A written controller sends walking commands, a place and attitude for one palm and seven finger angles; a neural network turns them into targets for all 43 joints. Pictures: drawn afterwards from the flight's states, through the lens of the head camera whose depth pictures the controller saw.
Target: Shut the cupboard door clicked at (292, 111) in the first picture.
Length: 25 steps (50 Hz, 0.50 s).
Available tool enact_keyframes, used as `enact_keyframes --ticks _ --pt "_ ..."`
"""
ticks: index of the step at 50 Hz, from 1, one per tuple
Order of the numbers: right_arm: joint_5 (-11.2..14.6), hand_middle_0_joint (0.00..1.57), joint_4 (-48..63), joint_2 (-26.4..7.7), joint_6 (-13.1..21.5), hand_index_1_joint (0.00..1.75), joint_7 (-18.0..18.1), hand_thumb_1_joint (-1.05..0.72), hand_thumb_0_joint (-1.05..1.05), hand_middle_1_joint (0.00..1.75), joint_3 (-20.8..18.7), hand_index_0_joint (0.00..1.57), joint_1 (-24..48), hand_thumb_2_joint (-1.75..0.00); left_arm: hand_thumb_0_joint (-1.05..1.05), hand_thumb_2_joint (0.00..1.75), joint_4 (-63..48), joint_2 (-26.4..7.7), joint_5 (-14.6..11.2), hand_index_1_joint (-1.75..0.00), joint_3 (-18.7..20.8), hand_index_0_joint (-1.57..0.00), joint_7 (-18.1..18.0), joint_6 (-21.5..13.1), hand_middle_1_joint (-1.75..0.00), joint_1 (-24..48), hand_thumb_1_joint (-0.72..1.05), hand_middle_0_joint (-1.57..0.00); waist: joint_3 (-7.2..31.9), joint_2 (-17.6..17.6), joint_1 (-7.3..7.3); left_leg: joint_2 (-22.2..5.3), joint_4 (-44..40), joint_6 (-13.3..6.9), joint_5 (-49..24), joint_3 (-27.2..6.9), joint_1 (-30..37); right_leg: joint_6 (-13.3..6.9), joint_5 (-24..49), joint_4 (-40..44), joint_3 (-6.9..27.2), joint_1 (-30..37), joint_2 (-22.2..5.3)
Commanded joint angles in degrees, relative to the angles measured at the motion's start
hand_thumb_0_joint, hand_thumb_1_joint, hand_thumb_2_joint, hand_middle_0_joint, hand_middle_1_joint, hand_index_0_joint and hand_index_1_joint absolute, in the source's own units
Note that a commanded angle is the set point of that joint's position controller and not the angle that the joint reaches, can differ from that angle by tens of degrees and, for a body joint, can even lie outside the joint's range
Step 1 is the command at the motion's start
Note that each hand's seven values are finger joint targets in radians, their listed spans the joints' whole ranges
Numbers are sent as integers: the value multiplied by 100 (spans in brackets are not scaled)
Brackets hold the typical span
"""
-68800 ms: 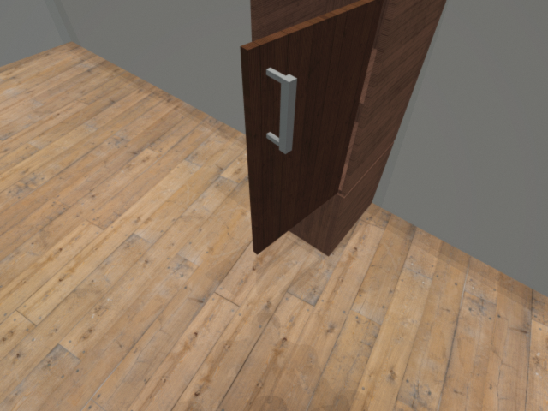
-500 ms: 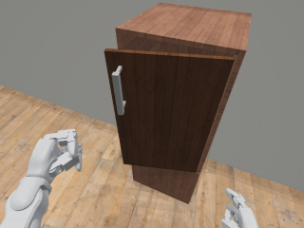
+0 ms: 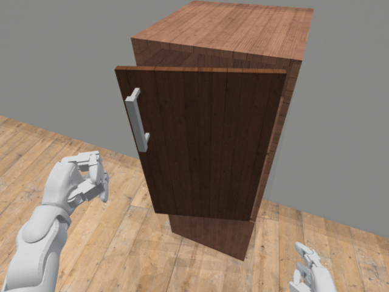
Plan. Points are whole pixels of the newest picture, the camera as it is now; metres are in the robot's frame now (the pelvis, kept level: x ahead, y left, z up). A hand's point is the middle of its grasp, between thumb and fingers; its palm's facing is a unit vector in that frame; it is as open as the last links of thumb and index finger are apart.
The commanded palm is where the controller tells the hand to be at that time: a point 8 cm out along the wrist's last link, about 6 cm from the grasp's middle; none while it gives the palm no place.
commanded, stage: bring the fist close to the handle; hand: left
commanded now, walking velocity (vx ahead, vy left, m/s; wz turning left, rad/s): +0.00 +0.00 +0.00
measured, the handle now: (139, 121) +0.45 +0.18 +0.14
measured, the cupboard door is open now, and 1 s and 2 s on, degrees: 17 17 5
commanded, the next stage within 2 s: push the door shut along its arc in 1.06 s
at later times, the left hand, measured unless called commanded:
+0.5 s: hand (127, 160) +0.32 +0.17 +0.14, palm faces -0.01 -1.00 -0.03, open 3.1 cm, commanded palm +0.31 +0.21 +0.14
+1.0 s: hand (133, 149) +0.36 +0.16 +0.14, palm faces +0.04 -1.00 -0.03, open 3.1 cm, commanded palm +0.33 +0.20 +0.14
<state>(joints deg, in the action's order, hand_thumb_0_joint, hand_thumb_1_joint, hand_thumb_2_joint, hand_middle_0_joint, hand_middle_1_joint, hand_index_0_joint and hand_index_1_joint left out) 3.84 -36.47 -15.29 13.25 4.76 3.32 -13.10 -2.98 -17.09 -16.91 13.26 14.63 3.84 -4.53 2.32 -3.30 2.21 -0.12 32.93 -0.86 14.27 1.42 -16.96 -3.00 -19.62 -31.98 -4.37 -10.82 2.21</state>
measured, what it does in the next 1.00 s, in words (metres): stands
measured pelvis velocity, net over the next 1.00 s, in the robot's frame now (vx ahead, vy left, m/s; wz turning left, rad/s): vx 0.00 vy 0.01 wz -0.03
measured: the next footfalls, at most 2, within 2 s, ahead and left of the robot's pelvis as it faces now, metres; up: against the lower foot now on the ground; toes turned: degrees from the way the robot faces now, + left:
none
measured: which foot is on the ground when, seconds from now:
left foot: down 0.00-1.00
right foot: down 0.00-1.00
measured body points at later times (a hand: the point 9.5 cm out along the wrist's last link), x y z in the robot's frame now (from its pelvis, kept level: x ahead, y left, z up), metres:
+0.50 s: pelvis +0.01 +0.01 +0.00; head +0.00 +0.00 +0.45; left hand +0.32 +0.22 +0.14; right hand +0.19 -0.21 -0.08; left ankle +0.04 +0.11 -0.73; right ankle -0.02 -0.08 -0.73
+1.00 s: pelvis +0.00 +0.01 +0.00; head -0.01 -0.01 +0.45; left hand +0.35 +0.22 +0.14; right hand +0.15 -0.24 -0.09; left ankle +0.04 +0.11 -0.73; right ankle -0.02 -0.08 -0.73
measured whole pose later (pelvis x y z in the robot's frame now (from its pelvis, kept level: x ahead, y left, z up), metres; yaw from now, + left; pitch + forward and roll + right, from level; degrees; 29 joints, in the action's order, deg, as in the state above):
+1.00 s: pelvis +0.00 +0.01 +0.00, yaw -2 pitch -2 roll +0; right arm 3.5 -36.3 -14.4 3.6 2.8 3.0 -13.2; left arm 15.2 -13.9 -11.0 8.9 3.7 3.7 15.3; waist 1.4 -1.6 -0.1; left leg 0.0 30.7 -1.3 13.7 3.2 -15.5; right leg -2.8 -19.0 -30.9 -2.6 -10.5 2.0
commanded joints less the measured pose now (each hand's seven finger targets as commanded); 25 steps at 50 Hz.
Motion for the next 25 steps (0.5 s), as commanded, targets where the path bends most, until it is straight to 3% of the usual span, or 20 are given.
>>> enact_keyframes --ticks 1,4,5,8,9,10,12,15,16,19,20,21,23,25 --pt "12 20 1094 -608 333 30 47 -90 0 30 -268 20 806 -90 0 90 -1324 -938 -124 -150 466 -130 5 -191 -150 1284 90 -130 896 501 48 72 -158 -175 -965 -234 713 524 2026 574 612 -291 -397" --pt "-35 20 1109 -548 322 30 25 -90 0 30 -243 20 770 -90 0 90 -1673 -968 -73 -150 518 -130 -226 -412 -150 1683 90 -130 1092 247 17 76 -200 -167 -1240 -223 991 391 2223 424 389 -340 -282" --pt "-57 20 1058 -581 316 30 19 -90 0 30 -269 20 725 -90 0 90 -1727 -1188 -18 -150 670 -130 -328 -509 -150 1686 90 -130 1120 295 19 42 -164 -173 -1344 -215 1028 384 2329 412 407 -318 -286" --pt "-59 20 1078 -504 270 30 -41 -90 0 30 -239 20 700 -90 0 90 -1651 -700 92 -150 278 -130 -443 -581 -150 1492 90 -130 1036 -73 -4 39 -216 -150 -1538 -182 1135 280 2321 339 273 -396 -213" --pt "-51 20 1058 -502 253 30 -54 -90 0 30 -243 20 689 -90 0 90 -1602 -550 120 -150 88 -130 -452 -552 -150 1602 90 -130 972 -77 -65 25 -230 -142 -1512 -202 1184 267 2226 344 236 -490 -192" --pt "-53 20 1021 -559 223 30 -62 -90 0 30 -279 20 638 -90 0 90 -1364 -619 136 -150 149 -130 -464 -468 -150 1442 90 -130 902 138 -48 -1 -195 -154 -1502 -210 1109 286 2256 385 268 -486 -199" --pt "-5 20 1034 -556 142 30 -57 -90 0 30 -264 20 668 -90 0 90 -1184 -322 161 -150 -224 -130 -431 -274 -150 1706 90 -130 668 160 -142 7 -274 -148 -1266 -226 1035 285 1992 441 228 -618 -182" --pt "-2 20 1019 -627 25 30 -27 -90 0 30 -281 20 690 -90 0 90 -973 -561 205 -150 -90 -130 -484 -50 -150 1894 90 -130 694 364 -121 5 -288 -168 -1117 -241 1010 287 1799 528 287 -578 -191" --pt "-9 20 1094 -567 -7 30 -27 -90 0 30 -257 20 756 -90 0 90 -1083 -344 214 -150 -257 -130 -500 -3 -150 2037 90 -130 825 298 -108 23 -319 -173 -1136 -242 1060 278 1810 511 268 -549 -203" --pt "-37 20 1067 -547 -58 30 -19 -90 0 30 -239 20 778 -90 0 90 -1213 -462 251 -150 -155 -130 -685 -87 -150 2650 90 -130 1102 406 -160 11 -327 -160 -1216 -274 1225 253 1803 476 241 -492 -173" --pt "-58 20 1007 -588 -88 30 -11 -90 0 30 -255 20 762 -90 0 90 -1165 -739 283 -150 50 -130 -768 -155 -150 2717 90 -130 1143 437 -141 -13 -306 -168 -1245 -270 1234 249 1799 498 274 -463 -173" --pt "-67 20 1011 -526 -113 30 -17 -90 0 30 -209 20 817 -90 0 90 -1159 -485 300 -150 -184 -130 -801 -209 -150 3031 90 -130 1120 283 -185 0 -352 -159 -1217 -282 1250 230 1729 475 252 -489 -180" --pt "-69 20 945 -500 -127 30 -33 -90 0 30 -199 20 801 -90 0 90 -947 -340 340 -150 -317 -130 -895 -306 -150 3359 90 -130 1092 145 -222 -25 -377 -124 -1133 -316 1328 200 1543 470 221 -591 -149" --pt "-81 20 854 -561 -173 30 -46 -90 0 30 -221 20 757 -90 0 90 -554 -539 389 -150 -181 -130 -962 -314 -150 3365 90 -130 1041 248 -197 -39 -375 -128 -1092 -323 1285 190 1503 523 248 -585 -157"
